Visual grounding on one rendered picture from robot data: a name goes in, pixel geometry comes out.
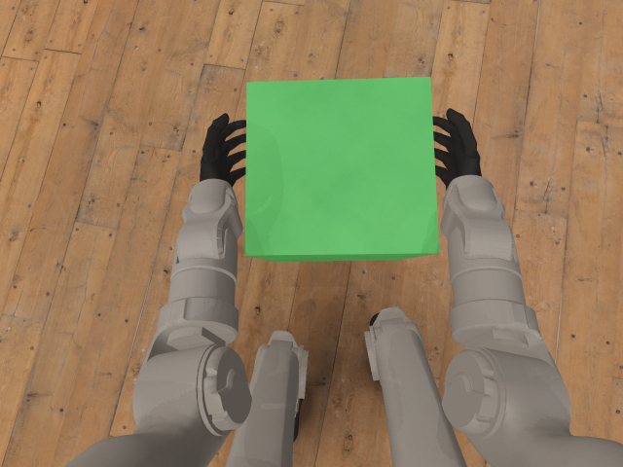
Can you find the robot right forearm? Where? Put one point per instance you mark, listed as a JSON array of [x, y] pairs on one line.
[[489, 302]]

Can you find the left robot hand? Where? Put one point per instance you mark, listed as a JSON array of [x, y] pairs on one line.
[[215, 162]]

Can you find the carton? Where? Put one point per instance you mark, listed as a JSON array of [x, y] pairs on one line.
[[340, 170]]

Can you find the robot left upper arm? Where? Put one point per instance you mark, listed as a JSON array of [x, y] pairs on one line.
[[186, 403]]

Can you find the right robot hand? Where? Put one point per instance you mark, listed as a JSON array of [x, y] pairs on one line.
[[462, 157]]

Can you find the robot left forearm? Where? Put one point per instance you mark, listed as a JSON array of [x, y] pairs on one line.
[[201, 302]]

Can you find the robot left foot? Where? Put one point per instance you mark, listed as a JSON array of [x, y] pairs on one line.
[[296, 423]]

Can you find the right robot shin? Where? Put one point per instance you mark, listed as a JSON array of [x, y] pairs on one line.
[[395, 312]]

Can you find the robot right upper arm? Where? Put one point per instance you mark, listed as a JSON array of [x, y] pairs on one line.
[[515, 411]]

